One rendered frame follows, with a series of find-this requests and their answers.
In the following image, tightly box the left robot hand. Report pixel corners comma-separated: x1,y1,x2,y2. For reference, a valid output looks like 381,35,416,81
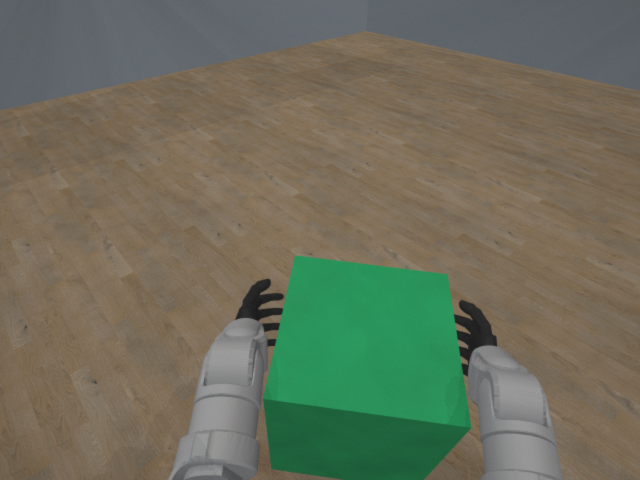
235,279,284,346

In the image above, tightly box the left robot forearm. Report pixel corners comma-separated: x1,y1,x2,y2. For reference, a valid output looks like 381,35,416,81
168,318,268,480

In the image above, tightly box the right robot hand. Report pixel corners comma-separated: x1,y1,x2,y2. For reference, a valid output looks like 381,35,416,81
454,300,497,377

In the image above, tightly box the right robot forearm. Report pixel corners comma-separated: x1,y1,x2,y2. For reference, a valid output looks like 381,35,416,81
468,345,563,480

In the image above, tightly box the carton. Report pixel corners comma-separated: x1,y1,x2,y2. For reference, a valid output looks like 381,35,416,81
263,255,471,480

